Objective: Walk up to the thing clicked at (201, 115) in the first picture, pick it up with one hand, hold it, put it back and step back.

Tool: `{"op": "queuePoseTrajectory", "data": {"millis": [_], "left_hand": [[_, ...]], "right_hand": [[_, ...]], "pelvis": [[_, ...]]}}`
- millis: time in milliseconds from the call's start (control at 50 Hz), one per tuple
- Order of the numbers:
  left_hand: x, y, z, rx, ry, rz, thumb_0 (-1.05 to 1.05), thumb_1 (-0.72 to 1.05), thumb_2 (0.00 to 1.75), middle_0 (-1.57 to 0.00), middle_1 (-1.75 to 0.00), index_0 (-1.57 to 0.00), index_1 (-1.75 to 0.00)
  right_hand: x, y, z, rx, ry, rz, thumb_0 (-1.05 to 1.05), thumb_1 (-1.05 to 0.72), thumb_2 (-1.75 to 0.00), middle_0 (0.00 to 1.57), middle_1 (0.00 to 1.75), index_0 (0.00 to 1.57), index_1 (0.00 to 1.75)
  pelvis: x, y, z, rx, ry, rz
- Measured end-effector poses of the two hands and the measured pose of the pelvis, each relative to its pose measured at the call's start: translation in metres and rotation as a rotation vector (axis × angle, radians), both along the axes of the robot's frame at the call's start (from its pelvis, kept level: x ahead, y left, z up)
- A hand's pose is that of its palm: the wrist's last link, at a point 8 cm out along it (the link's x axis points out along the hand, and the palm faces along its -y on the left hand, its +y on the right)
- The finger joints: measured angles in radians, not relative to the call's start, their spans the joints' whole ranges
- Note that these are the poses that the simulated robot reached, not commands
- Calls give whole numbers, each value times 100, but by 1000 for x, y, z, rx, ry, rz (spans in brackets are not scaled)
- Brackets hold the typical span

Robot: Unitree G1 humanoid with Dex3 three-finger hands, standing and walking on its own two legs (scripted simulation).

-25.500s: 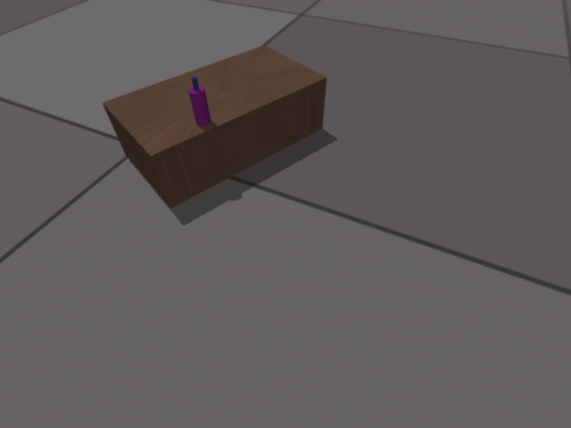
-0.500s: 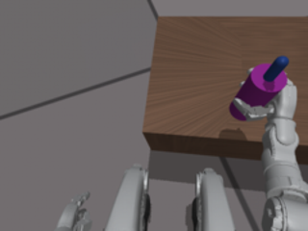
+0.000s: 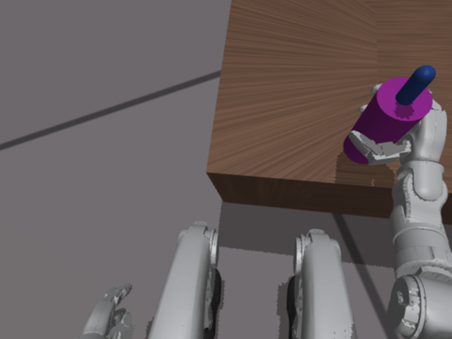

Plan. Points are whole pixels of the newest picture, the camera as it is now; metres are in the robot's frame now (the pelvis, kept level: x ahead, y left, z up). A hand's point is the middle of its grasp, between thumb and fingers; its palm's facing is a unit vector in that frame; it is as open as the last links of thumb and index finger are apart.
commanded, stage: lower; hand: right
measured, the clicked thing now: (387, 117) +0.47 -0.20 +0.01
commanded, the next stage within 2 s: loosen in 0.56 s
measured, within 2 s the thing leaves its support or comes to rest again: rests again in 0.44 s
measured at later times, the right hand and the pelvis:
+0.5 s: hand (372, 131) +0.47 -0.20 -0.05, palm faces +0.14 +0.99 -0.02, open 9.6 cm; pelvis -0.01 +0.00 -0.04, yaw +0 degrees
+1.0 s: hand (374, 131) +0.47 -0.20 -0.05, palm faces +0.14 +0.99 -0.02, open 10.4 cm; pelvis -0.01 +0.00 -0.06, yaw +0 degrees
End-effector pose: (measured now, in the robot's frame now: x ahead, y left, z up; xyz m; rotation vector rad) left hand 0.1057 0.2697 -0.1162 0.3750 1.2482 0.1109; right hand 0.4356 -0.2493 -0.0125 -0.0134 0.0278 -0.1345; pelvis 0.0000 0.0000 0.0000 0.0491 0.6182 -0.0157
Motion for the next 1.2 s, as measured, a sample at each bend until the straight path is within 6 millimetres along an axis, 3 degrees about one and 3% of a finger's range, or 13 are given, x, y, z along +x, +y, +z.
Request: {"op": "queuePoseTrajectory", "data": {"millis": [220,560,780,1020,1200], "left_hand": [[-4,2,-24,-2,15,5,0,89,91,-21,-30,-20,-30],[-12,12,-46,13,35,12,0,90,90,-21,-29,-20,-30],[-19,15,-55,18,40,15,0,91,89,-21,-30,-21,-30],[-25,15,-54,23,44,23,0,93,87,-21,-30,-21,-29],[-25,17,-53,24,44,28,0,92,88,-21,-30,-21,-30]], "right_hand": [[4,1,-19,-1,-1,-5,0,31,-107,75,97,75,97],[8,-3,-39,0,-2,-7,0,31,-107,75,97,75,97],[8,-5,-40,-6,-20,-2,0,34,-108,76,98,76,97],[10,-6,-38,-3,-18,-3,0,37,-66,84,78,85,78],[12,-6,-35,-4,-25,-5,-1,42,-38,71,55,71,56]], "pelvis": [[-3,1,-22,-1,4,4],[-7,4,-45,-3,5,6],[-12,5,-55,-4,-6,6],[-13,4,-55,-1,-7,7],[-13,5,-55,-2,-5,7]]}}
